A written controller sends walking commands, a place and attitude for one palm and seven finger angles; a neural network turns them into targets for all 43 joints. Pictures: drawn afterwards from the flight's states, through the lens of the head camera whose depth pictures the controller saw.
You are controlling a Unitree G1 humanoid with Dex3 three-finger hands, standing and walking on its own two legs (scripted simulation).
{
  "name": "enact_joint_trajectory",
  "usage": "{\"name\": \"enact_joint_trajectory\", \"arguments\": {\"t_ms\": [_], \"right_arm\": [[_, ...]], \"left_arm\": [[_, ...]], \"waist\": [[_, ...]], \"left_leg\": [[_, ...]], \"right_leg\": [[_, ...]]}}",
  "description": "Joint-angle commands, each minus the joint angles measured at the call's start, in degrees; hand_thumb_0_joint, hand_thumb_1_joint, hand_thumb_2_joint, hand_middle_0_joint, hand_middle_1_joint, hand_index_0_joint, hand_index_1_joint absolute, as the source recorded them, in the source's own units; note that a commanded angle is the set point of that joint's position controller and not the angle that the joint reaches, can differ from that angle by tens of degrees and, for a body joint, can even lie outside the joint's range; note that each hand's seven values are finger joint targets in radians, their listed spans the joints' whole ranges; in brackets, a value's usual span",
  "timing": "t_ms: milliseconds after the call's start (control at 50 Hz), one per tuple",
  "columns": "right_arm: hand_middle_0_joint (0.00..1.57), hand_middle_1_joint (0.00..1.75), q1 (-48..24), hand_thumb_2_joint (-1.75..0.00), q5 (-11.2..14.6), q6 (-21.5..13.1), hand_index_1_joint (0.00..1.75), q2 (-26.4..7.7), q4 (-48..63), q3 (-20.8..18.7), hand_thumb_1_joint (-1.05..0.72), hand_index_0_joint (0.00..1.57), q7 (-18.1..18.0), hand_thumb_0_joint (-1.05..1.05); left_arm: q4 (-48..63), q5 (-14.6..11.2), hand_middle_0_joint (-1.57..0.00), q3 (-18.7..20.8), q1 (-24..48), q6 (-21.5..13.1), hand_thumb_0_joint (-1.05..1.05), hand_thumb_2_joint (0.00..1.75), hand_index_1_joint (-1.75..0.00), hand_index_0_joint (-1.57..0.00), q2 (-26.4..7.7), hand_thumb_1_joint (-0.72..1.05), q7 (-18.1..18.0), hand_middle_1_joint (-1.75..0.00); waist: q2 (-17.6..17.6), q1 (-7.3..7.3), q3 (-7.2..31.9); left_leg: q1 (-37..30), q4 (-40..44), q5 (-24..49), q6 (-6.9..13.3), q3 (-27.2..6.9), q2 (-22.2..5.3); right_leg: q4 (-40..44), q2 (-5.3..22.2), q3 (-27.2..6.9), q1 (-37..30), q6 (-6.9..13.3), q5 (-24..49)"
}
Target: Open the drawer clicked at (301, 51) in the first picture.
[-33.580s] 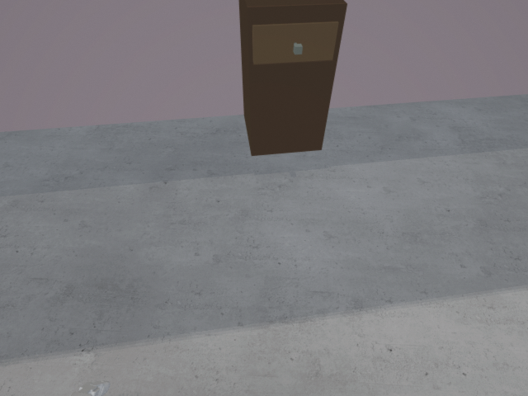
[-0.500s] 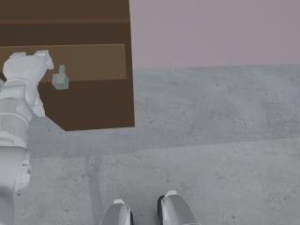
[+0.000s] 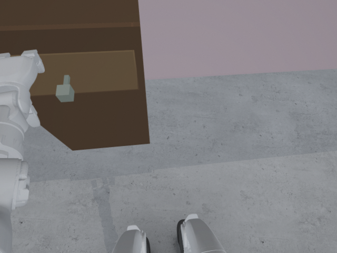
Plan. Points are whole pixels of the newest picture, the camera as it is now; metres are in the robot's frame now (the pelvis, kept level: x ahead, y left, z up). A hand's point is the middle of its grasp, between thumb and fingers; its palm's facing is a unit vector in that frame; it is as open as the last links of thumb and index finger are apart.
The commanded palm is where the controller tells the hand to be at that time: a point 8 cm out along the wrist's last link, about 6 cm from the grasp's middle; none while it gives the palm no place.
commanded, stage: re-aim the fingers above the handle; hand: left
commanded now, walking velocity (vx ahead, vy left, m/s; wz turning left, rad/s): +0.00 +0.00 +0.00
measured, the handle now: (66, 87) +0.56 +0.24 -0.06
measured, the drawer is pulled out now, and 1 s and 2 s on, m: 0.00 0.00 0.00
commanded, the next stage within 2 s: lower the fingers behind the handle in 0.28 s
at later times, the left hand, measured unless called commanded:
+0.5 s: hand (25, 91) +0.51 +0.31 +0.00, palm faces -0.12 +0.04 -0.99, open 13.8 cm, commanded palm +0.51 +0.27 +0.04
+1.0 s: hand (41, 104) +0.50 +0.30 -0.05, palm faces -0.05 +0.04 -1.00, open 13.8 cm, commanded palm +0.51 +0.26 +0.01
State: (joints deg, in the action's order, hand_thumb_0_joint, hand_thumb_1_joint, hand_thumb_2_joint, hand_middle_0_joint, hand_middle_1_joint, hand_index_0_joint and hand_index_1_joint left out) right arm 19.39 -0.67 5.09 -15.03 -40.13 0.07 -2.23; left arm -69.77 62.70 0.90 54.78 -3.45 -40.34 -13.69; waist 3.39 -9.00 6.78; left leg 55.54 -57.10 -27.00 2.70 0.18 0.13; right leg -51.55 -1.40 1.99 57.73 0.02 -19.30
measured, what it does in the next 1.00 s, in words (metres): stands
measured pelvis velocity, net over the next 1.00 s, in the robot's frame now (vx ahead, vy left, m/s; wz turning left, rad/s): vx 0.00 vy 0.00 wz -0.01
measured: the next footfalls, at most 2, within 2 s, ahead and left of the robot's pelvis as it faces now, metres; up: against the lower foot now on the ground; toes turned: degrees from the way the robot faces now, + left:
none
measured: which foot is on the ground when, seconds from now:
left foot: down 0.00-1.00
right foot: down 0.00-1.00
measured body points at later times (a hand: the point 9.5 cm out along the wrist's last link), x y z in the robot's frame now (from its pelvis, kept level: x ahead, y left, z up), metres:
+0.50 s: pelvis -0.01 +0.00 -0.01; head +0.16 +0.01 +0.41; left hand +0.51 +0.30 +0.06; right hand +0.00 -0.26 -0.14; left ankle -0.01 +0.09 -0.67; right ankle +0.04 -0.12 -0.67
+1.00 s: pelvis +0.00 +0.00 -0.04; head +0.18 +0.01 +0.37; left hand +0.50 +0.29 +0.00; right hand +0.00 -0.28 -0.17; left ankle -0.01 +0.09 -0.67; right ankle +0.04 -0.12 -0.67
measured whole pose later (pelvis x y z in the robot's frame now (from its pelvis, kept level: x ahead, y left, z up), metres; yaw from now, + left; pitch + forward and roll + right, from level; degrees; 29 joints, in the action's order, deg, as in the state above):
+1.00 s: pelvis +0.00 +0.00 -0.04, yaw +0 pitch +31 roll -4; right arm 17.4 -2.8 4.4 -15.2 -41.7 -1.7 0.3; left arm -63.2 65.7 5.3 51.3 -6.7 -38.5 -22.9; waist 3.6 -7.2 8.0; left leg 69.0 -70.1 -32.0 2.5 -0.9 0.0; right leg -63.7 -1.4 3.3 70.9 0.1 -24.0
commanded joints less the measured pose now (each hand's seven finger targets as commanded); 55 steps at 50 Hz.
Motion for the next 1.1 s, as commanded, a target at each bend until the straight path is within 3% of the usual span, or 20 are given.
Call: {"name": "enact_joint_trajectory", "arguments": {"t_ms": [0,60,120,220,300,360,420,500,540,600,620,700,720,760,860,900,940,960,1020,1080], "right_arm": [[0.2,0.3,12.79,-0.9,0.03,-1.99,0.3,-10.44,0.38,-4.62,-0.9,0.2,-2.22,0.0],[0.2,0.3,12.74,-0.9,-0.58,-2.59,0.3,-10.05,0.28,-4.87,-0.9,0.2,-2.2,0.0],[0.2,0.3,12.23,-0.9,-1.39,-2.42,0.3,-10.46,0.38,-4.6,-0.9,0.2,-1.92,0.0],[0.2,0.3,10.24,-0.9,-2.7,-1.07,0.3,-11.55,1.94,-3.75,-0.9,0.2,0.08,0.0],[0.2,0.3,10.04,-0.9,-2.16,-0.06,0.3,-12.42,2.06,-3.97,-0.9,0.2,1.08,0.0],[0.2,0.3,11.42,-0.9,-1.15,-0.07,0.3,-12.91,1.47,-4.37,-0.9,0.2,0.96,0.0],[0.2,0.3,13.41,-0.9,-0.35,-0.54,0.3,-12.3,0.17,-4.5,-0.9,0.2,-0.16,0.0],[0.2,0.3,13.63,-0.9,0.05,-1.57,0.3,-11.08,-0.74,-4.17,-0.9,0.2,-1.91,0.0],[0.2,0.3,12.68,-0.9,0.26,-1.84,0.3,-10.9,-0.85,-3.62,-0.9,0.2,-2.19,0.0],[0.2,0.3,12.2,-0.9,-0.08,-1.85,0.3,-10.66,0.18,-3.33,-0.9,0.2,-2.47,0.0],[0.2,0.3,11.85,-0.9,-0.55,-2.08,0.3,-10.22,0.95,-3.27,-0.9,0.2,-2.54,0.0],[0.2,0.3,10.96,-0.9,-1.98,-1.65,0.3,-10.66,1.98,-3.71,-0.9,0.2,-1.46,0.0],[0.2,0.3,10.67,-0.9,-2.38,-1.7,0.3,-10.41,2.54,-3.95,-0.9,0.2,-1.1,0.0],[0.2,0.3,10.43,-0.9,-2.92,-1.38,0.3,-11.12,2.52,-4.37,-0.9,0.2,-0.05,0.0],[0.2,0.3,11.49,-0.9,-2.64,-0.84,0.3,-12.26,0.99,-5.26,-0.9,0.2,1.59,0.0],[0.2,0.3,12.57,-0.9,-2.35,-1.2,0.3,-12.44,-0.16,-5.84,-0.9,0.2,1.7,0.0],[0.2,0.3,13.71,-0.9,-1.94,-1.31,0.3,-12.53,-1.22,-6.15,-0.9,0.2,1.52,0.0],[0.2,0.3,13.71,-0.9,-1.89,-1.5,0.3,-12.11,-1.44,-6.2,-0.9,0.2,1.2,0.0],[0.2,0.3,13.89,-0.9,-1.69,-2.07,0.3,-11.37,-2.46,-5.58,-0.9,0.2,0.01,0.0],[0.2,0.3,12.49,-0.9,-1.69,-1.89,0.3,-11.15,-2.28,-4.07,-0.9,0.2,-0.67,0.0]], "left_arm": [[11.27,-1.49,-0.3,-3.92,21.54,-7.0,0.0,0.3,-1.2,-0.3,-5.2,-0.5,3.7,-1.2],[14.73,-2.22,-0.3,-3.06,22.94,-11.07,0.0,0.3,-1.2,-0.3,-4.48,-0.5,3.76,-1.2],[16.63,-0.88,-0.3,4.54,24.23,-13.45,0.0,0.3,-1.2,-0.3,-12.93,-0.5,-0.08,-1.2],[19.09,2.32,-0.3,14.54,20.72,-8.98,0.0,0.3,-1.2,-0.3,-25.27,-0.5,-10.38,-1.2],[19.62,2.75,-0.3,13.32,24.63,-1.93,0.0,0.3,-1.2,-0.3,-24.56,-0.5,-14.68,-1.2],[18.39,1.02,-0.3,9.93,26.99,1.8,0.0,0.3,-1.2,-0.3,-22.29,-0.5,-11.92,-1.2],[12.47,-0.74,-0.3,3.07,26.42,3.15,0.0,0.3,-1.2,-0.3,-15.13,-0.5,-5.68,-1.2],[10.36,-1.25,-0.3,-3.62,24.56,-1.54,0.0,0.3,-1.2,-0.3,-7.93,-0.5,3.47,-1.2],[7.78,-1.24,-0.3,-3.04,21.39,-4.18,0.0,0.3,-1.2,-0.3,-8.08,-0.5,5.49,-1.2],[9.43,-0.91,-0.3,0.69,20.6,-9.16,0.0,0.3,-1.2,-0.3,-11.74,-0.5,5.85,-1.2],[11.01,-0.51,-0.3,0.95,20.7,-10.94,0.0,0.3,-1.2,-0.3,-11.72,-0.5,5.18,-1.2],[17.74,0.58,-0.3,10.67,17.46,-14.68,0.0,0.3,-1.2,-0.3,-20.65,-0.5,-0.32,-1.2],[19.27,0.97,-0.3,10.22,16.93,-15.04,0.0,0.3,-1.2,-0.3,-18.95,-0.5,-2.51,-1.2],[21.67,1.4,-0.3,14.2,14.78,-14.46,0.0,0.3,-1.2,-0.3,-21.99,-0.5,-7.0,-1.2],[19.67,2.52,-0.3,11.1,19.03,-6.96,0.0,0.3,-1.2,-0.3,-18.31,-0.5,-13.94,-1.2],[21.22,2.7,-0.3,7.77,24.81,-4.51,0.0,0.3,-1.2,-0.3,-15.06,-0.5,-13.83,-1.2],[21.02,2.06,-0.3,6.47,25.82,-2.56,0.0,0.3,-1.2,-0.3,-14.61,-0.5,-11.89,-1.2],[20.88,1.41,-0.3,4.16,27.0,-1.98,0.0,0.3,-1.2,-0.3,-12.18,-0.5,-10.47,-1.2],[18.77,0.29,-0.3,1.87,28.16,-1.83,0.0,0.3,-1.2,-0.3,-10.99,-0.5,-6.17,-1.2],[14.19,0.85,-0.3,3.47,23.56,-3.33,0.0,0.3,-1.2,-0.3,-13.86,-0.5,-3.28,-1.2]], "waist": [[0.61,-4.36,22.95],[5.17,-3.65,23.96],[7.46,-1.86,25.6],[11.75,3.66,33.03],[8.07,2.03,37.56],[7.58,0.35,40.0],[3.19,-3.31,35.6],[0.98,-5.27,26.77],[0.95,-4.53,20.62],[2.3,-3.08,19.09],[5.28,-2.5,19.97],[9.63,1.9,29.86],[10.48,1.86,30.91],[10.82,3.66,35.23],[8.57,1.1,37.92],[9.71,-1.12,41.65],[8.82,-1.6,43.92],[8.76,-2.64,43.66],[7.68,-4.07,38.51],[6.73,-2.73,30.54]], "left_leg": [[-15.53,5.32,16.66,0.25,-3.18,0.31],[-17.09,3.39,19.67,-0.32,-3.91,0.21],[-14.81,1.19,22.31,-0.8,-4.3,0.11],[-11.99,-0.96,29.35,-1.86,-3.44,0.79],[-14.39,-0.26,29.86,-1.8,-3.32,0.59],[-19.01,2.18,27.25,-1.59,-3.75,0.42],[-19.45,3.71,24.65,-0.6,-3.82,0.12],[-16.53,4.5,18.82,0.18,-3.76,0.19],[-12.65,4.17,15.28,0.25,-3.76,0.25],[-9.4,2.51,15.61,0.25,-3.7,0.57],[-9.13,1.66,16.96,0.12,-3.47,0.69],[-10.68,-2.71,27.41,-1.09,-3.78,0.18],[-11.31,-3.67,29.78,-1.43,-4.0,-0.05],[-11.38,-5.61,33.46,-1.89,-3.87,-0.27],[-12.47,-5.78,32.1,-2.08,-4.27,-0.61],[-17.59,-6.0,34.46,-2.53,-5.69,-1.27],[-21.26,-5.42,35.94,-2.9,-6.65,-1.42],[-21.55,-5.12,34.09,-2.44,-6.19,-1.23],[-18.98,-3.71,28.4,-1.5,-5.64,-0.61],[-13.01,-3.0,22.87,-0.8,-4.98,-0.16]], "right_leg": [[5.52,-1.91,-0.14,-12.76,1.16,8.41],[3.18,-1.97,0.24,-7.8,1.74,7.84],[0.03,-2.07,0.36,-5.19,2.18,8.07],[-4.75,-2.01,0.64,-9.33,2.36,13.39],[-3.97,-2.01,1.08,-13.09,1.68,15.36],[-0.69,-2.07,0.88,-15.63,1.05,14.41],[2.59,-2.07,0.61,-16.23,0.47,14.17],[4.91,-1.97,0.14,-13.46,0.61,10.53],[4.37,-2.04,0.34,-10.13,1.04,7.13],[2.01,-2.11,0.21,-8.13,1.97,6.56],[0.8,-1.96,0.26,-7.09,2.02,6.98],[-5.37,-2.19,0.24,-5.59,2.65,12.15],[-6.24,-2.23,0.5,-4.35,2.45,12.72],[-8.48,-2.1,0.48,-5.21,2.26,15.06],[-8.74,-2.02,1.13,-5.43,1.66,15.64],[-8.18,-1.98,1.45,-3.45,1.41,15.35],[-6.81,-2.17,1.6,-4.38,1.16,15.48],[-5.7,-2.21,1.43,-4.83,0.95,15.04],[-3.88,-2.08,1.19,-5.2,0.93,13.31],[-3.79,-1.99,1.02,-4.4,1.37,10.33]]}}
